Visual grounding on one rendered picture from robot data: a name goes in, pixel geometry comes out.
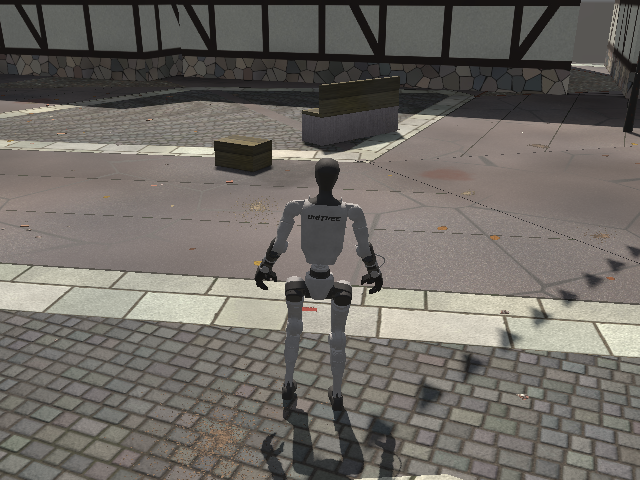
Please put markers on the robot right forearm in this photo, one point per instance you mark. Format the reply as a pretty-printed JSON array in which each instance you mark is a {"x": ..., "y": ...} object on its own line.
[{"x": 371, "y": 263}]

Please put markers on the right robot shin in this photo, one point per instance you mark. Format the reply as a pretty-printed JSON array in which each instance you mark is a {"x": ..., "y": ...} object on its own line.
[{"x": 337, "y": 361}]

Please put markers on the right robot upper arm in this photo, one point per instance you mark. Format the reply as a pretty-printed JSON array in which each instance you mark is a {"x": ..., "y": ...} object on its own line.
[{"x": 355, "y": 213}]

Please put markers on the left robot upper arm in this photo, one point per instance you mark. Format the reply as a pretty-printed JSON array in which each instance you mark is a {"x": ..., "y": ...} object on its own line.
[{"x": 292, "y": 209}]

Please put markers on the robot left forearm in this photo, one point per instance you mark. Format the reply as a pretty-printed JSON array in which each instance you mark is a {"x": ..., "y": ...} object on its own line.
[{"x": 269, "y": 259}]

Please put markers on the robot left hand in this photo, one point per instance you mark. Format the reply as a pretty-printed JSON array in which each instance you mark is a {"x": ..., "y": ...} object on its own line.
[{"x": 259, "y": 276}]

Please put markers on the robot right hand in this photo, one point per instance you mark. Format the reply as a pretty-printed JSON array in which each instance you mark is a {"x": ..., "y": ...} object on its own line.
[{"x": 378, "y": 282}]

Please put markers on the right robot thigh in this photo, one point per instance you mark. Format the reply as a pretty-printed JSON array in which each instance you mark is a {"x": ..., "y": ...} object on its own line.
[{"x": 340, "y": 304}]

